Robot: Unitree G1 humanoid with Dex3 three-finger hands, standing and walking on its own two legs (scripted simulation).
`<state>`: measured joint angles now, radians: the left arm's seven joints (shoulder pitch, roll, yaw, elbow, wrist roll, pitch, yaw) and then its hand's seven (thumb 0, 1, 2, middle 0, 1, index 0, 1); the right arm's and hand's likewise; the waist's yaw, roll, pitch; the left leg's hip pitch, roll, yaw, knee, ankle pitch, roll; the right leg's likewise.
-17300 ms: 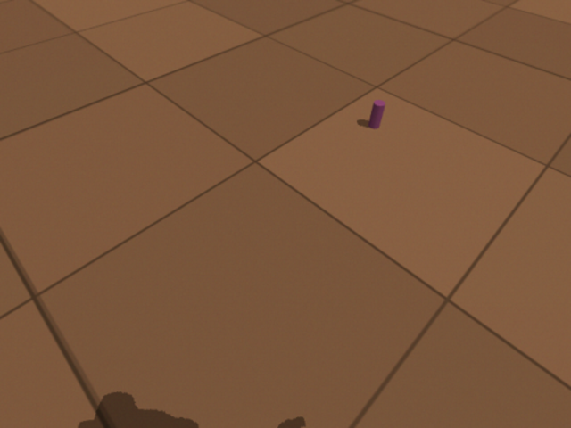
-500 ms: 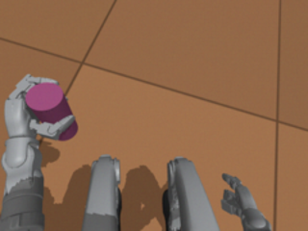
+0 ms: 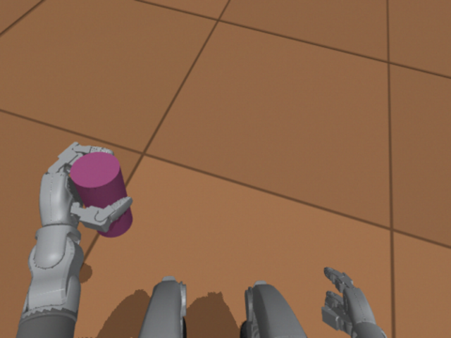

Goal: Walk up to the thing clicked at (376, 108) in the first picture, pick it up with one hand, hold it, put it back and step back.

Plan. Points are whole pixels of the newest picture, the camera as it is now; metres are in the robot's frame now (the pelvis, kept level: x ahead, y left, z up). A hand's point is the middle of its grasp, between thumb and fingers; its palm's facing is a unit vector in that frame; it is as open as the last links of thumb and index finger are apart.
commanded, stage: lift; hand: left
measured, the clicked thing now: (106, 198) +0.35 +0.20 +0.02
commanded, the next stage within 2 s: hold in 1.00 s
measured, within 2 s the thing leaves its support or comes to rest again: neither
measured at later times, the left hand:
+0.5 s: hand (100, 170) +0.35 +0.18 +0.11, palm faces +0.12 -0.99 -0.02, open 10.1 cm
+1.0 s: hand (102, 150) +0.36 +0.17 +0.14, palm faces +0.11 -0.99 +0.00, open 10.1 cm
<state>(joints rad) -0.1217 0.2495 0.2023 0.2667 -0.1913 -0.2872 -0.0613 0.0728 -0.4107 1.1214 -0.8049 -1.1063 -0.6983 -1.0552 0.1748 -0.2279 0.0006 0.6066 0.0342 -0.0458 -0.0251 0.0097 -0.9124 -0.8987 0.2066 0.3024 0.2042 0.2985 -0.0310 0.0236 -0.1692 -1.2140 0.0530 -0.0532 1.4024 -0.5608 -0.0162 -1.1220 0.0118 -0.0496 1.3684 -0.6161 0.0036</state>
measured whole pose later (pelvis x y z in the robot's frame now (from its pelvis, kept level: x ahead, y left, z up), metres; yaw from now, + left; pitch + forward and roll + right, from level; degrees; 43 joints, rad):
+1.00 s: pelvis +0.03 -0.01 +0.09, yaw +1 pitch +10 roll -1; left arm -0.13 0.19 0.15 0.39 -0.18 -0.35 -0.07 0.07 -0.41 1.12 -0.81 -1.10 -0.70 -1.05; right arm 0.23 -0.22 0.00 0.65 0.01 -0.03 -0.02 0.01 -0.91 -0.90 0.21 0.30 0.20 0.30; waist -0.03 0.01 -0.08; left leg -0.71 0.05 -0.02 0.95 -0.43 -0.02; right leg -0.63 0.01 -0.03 0.93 -0.48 0.00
